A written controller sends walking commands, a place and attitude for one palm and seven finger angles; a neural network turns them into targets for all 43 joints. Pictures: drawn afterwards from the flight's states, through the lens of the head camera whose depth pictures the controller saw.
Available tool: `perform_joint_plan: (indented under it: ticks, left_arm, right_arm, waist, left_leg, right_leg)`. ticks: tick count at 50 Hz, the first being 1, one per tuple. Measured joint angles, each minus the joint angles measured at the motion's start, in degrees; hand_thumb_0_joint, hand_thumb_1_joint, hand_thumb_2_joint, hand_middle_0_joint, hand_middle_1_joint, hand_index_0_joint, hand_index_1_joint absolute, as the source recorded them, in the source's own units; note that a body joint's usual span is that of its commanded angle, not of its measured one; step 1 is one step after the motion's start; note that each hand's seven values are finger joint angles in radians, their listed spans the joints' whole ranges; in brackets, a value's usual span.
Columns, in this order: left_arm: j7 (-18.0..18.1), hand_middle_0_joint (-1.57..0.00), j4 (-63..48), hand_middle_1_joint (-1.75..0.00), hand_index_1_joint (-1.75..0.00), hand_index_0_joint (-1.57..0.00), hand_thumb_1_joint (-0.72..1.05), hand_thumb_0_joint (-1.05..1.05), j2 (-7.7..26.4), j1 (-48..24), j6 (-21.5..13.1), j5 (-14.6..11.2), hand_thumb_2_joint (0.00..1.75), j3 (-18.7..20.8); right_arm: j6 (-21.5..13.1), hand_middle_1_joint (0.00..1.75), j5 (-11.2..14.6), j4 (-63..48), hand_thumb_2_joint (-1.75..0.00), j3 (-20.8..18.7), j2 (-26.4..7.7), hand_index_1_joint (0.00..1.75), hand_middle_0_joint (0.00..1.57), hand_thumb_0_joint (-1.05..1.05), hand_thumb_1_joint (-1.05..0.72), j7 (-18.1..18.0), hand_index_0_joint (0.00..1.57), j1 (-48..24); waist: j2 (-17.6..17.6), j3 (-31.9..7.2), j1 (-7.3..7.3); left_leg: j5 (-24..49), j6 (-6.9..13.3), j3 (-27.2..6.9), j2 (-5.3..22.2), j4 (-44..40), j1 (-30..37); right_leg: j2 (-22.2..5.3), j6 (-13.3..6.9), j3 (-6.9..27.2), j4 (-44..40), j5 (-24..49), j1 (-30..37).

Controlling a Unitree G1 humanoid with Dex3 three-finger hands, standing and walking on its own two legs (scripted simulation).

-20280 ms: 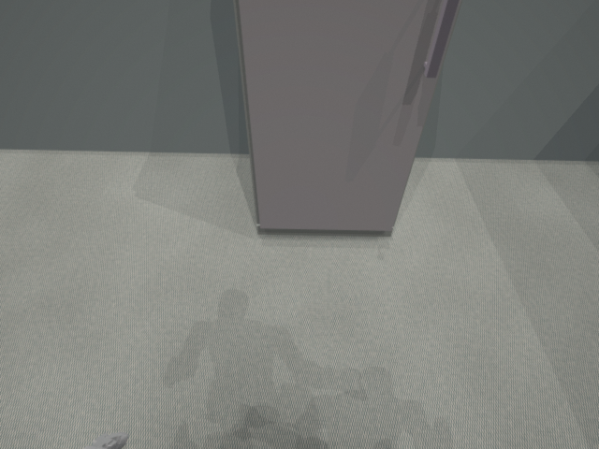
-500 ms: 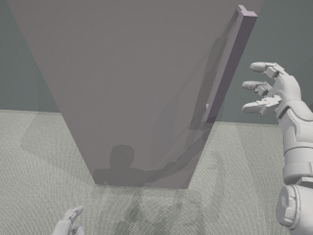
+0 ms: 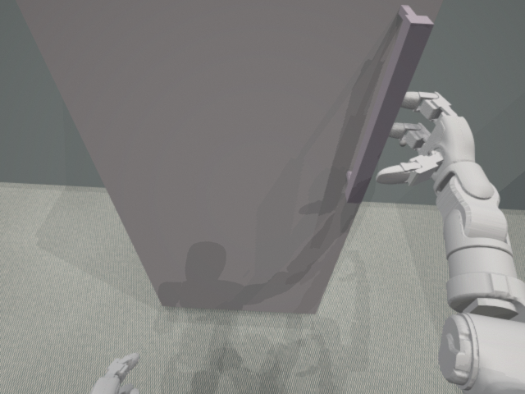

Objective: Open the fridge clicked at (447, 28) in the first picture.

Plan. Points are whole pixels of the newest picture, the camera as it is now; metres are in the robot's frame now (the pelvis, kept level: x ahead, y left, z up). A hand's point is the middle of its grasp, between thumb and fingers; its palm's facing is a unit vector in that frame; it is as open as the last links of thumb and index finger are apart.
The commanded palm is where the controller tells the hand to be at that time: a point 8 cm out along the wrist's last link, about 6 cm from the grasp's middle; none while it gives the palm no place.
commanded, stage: feel for the door with the fingertips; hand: right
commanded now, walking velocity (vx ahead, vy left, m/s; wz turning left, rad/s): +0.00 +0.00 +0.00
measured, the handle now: (374, 120) +0.49 -0.13 +0.19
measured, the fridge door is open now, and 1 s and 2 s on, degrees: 0 0 0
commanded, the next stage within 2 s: slide the fingers in behind the handle in 0.60 s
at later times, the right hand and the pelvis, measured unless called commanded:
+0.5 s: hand (399, 134) +0.45 -0.16 +0.20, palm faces -0.02 +1.00 +0.00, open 14.0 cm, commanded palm +0.43 -0.21 +0.19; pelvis -0.01 +0.00 +0.00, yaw +0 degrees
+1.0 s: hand (393, 133) +0.45 -0.15 +0.20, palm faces -0.03 +1.00 +0.00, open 13.9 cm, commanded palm +0.43 -0.20 +0.19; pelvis -0.01 +0.00 +0.00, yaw +1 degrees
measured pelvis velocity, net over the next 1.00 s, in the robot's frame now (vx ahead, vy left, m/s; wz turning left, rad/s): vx -0.01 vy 0.00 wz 0.02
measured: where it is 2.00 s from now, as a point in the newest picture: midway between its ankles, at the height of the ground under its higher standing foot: outside the picture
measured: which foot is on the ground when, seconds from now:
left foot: down 0.00-1.00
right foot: down 0.00-1.00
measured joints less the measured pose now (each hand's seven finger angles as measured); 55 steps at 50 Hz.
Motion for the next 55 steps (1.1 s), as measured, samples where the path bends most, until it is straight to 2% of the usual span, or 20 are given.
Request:
perform_joint_plan:
  ticks: [10, 15, 21, 28, 35, 48, 55]
  left_arm:
    - [-0.25, -0.20, -0.38, -0.30, -0.30, -0.20, 0.90, 0.02, -0.26, -1.01, 1.01, 0.28, 0.89, -0.09]
    - [-0.10, -0.20, -0.17, -0.30, -0.30, -0.20, 0.90, 0.01, -0.23, -0.46, 1.05, 0.15, 0.89, -0.02]
    - [0.31, -0.20, 0.32, -0.30, -0.30, -0.20, 0.90, 0.01, 0.20, -0.43, 0.79, 0.01, 0.89, 0.12]
    - [0.27, -0.20, 1.11, -0.30, -0.30, -0.20, 0.90, 0.01, 0.36, -0.11, 0.01, 0.46, 0.89, 0.13]
    - [-0.36, -0.20, 1.21, -0.30, -0.30, -0.20, 0.90, 0.01, 0.31, 1.79, 0.13, 0.64, 0.89, 0.28]
    - [-0.82, -0.20, 1.34, -0.30, -0.30, -0.20, 0.90, 0.01, 0.28, 3.17, 0.02, 0.54, 0.89, 0.68]
    - [-1.00, -0.20, 1.19, -0.30, -0.30, -0.20, 0.90, 0.02, -0.01, 2.25, -0.28, 0.60, 0.89, 0.65]
  right_arm:
    - [2.16, 1.20, -1.63, 2.60, -0.30, -1.33, -0.25, 1.20, 0.30, -0.01, 0.50, -2.74, 0.30, -1.68]
    - [0.78, 1.20, -1.18, 2.62, -0.30, -1.22, -0.56, 1.20, 0.30, -0.01, 0.50, -2.03, 0.30, -1.44]
    - [0.94, 1.20, -1.88, 6.20, -0.30, 0.37, -1.49, 1.20, 0.30, -0.01, 0.50, -1.95, 0.30, -4.45]
    - [-1.53, 1.20, -1.48, 10.55, -0.30, -0.51, -1.41, 1.20, 0.30, -0.01, 0.50, -1.62, 0.30, -8.00]
    - [-3.86, 1.24, -2.66, 14.17, -0.30, -1.81, -2.50, 1.22, 0.35, -0.01, 0.50, -0.93, 0.34, -9.36]
    - [-4.12, 1.21, -2.57, 12.12, -0.30, -1.34, -1.60, 1.21, 0.32, -0.01, 0.50, -2.02, 0.32, -7.13]
    - [-3.91, 1.20, -2.00, 8.24, -0.30, -1.36, -0.04, 1.20, 0.30, -0.01, 0.50, -2.64, 0.31, -5.19]
  waist:
    - [-0.52, -0.58, 0.83]
    - [-0.35, -0.54, 0.32]
    - [-0.15, 0.20, 0.45]
    - [0.04, 0.15, 1.27]
    - [0.15, -0.49, 1.92]
    - [-0.16, -0.33, 1.97]
    - [-0.17, -0.71, 1.33]
  left_leg:
    - [0.34, 0.11, -0.59, -0.22, -0.42, 0.05]
    - [0.34, 0.19, -0.43, -0.31, -0.54, 0.44]
    - [0.46, 0.27, 0.34, -0.17, -0.46, 0.08]
    - [0.67, 0.12, 0.13, 0.01, -0.25, -1.21]
    - [0.53, 0.01, -0.33, -0.05, 0.24, -2.18]
    - [0.74, -0.19, -0.89, -0.04, 0.22, -2.23]
    - [0.80, -0.18, -1.13, -0.14, -0.19, -1.50]
  right_leg:
    - [-0.15, 0.09, -0.61, -1.00, 0.44, 0.59]
    - [-0.25, 0.19, -0.44, -1.10, 0.49, 0.90]
    - [-0.15, 0.21, 0.36, -0.43, 0.59, -0.07]
    - [0.04, 0.05, 0.18, -0.32, 0.78, -1.24]
    - [-0.02, -0.05, -0.25, 0.23, 0.43, -2.04]
    - [0.02, -0.28, -0.78, 0.44, 0.30, -1.98]
    - [-0.04, -0.24, -1.02, -0.17, 0.38, -1.05]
